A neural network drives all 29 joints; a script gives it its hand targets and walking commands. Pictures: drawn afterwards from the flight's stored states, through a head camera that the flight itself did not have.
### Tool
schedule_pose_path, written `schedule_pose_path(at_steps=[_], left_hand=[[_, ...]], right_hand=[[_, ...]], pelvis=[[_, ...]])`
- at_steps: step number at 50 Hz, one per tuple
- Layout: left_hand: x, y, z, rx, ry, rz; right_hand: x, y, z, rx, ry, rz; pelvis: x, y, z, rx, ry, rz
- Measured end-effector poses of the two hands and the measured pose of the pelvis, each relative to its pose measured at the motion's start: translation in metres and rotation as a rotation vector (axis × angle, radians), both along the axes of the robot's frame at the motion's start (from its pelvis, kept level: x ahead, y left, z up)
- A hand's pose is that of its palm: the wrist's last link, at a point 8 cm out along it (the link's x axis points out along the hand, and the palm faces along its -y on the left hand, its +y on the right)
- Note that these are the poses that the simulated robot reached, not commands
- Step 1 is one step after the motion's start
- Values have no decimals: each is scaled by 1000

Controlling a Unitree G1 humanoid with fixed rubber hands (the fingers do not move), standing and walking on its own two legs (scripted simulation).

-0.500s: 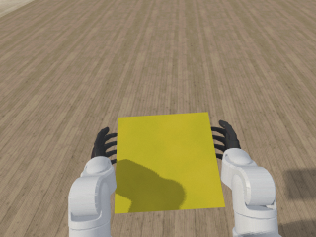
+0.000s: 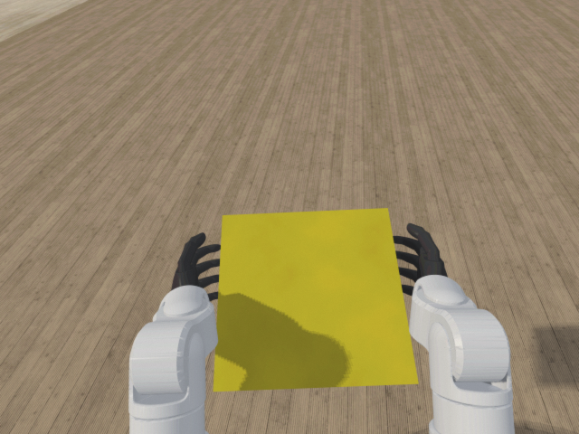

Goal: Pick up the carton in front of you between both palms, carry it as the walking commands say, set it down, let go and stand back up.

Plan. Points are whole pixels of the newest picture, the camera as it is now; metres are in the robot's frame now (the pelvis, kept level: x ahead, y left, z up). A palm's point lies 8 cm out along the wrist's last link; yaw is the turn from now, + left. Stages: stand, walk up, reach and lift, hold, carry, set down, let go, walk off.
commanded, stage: carry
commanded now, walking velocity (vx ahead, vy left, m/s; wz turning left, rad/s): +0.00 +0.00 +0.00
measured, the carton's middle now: (307, 309) +0.29 +0.00 +0.02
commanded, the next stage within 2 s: none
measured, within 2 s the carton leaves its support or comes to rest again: neither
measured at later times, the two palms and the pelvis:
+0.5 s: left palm (230, 175) +0.49 +0.12 +0.12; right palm (400, 171) +0.49 -0.16 +0.11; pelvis +0.23 -0.02 +0.00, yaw +1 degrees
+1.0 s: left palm (227, 191) +0.51 +0.14 +0.07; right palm (385, 184) +0.51 -0.15 +0.07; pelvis +0.23 -0.01 -0.01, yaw +1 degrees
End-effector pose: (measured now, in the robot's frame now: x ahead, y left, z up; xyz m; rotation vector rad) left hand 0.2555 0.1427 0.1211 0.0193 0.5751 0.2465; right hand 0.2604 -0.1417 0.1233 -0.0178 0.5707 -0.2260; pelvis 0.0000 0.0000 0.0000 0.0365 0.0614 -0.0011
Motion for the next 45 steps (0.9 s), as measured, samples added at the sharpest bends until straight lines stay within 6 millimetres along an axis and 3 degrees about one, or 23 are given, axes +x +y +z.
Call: schedule_pose_path(at_steps=[4,9,16,20,25,33,45], left_hand=[[67,10,-31,-5,58,-31],[123,6,-50,-26,169,-74],[186,-8,-34,-20,86,-67],[208,-13,-21,-7,14,-20],[232,-22,-2,23,-7,-1],[258,-26,-7,26,47,2],[255,-13,-44,10,130,-17]], right_hand=[[59,10,-29,-13,60,-26],[101,6,-44,-20,171,-73],[167,-8,-28,-2,88,-62],[203,-16,-20,30,14,-7],[233,-23,-10,37,-7,12],[259,-26,-14,23,47,6],[256,-13,-43,-27,129,25]], pelvis=[[63,17,-19,2,-5,-25],[104,23,-4,-25,12,-45],[157,8,6,-35,14,-17],[196,-11,-2,-17,-17,2],[234,-23,-1,-35,-10,24],[257,-27,-2,-37,0,25],[241,-16,-7,-42,-5,24]])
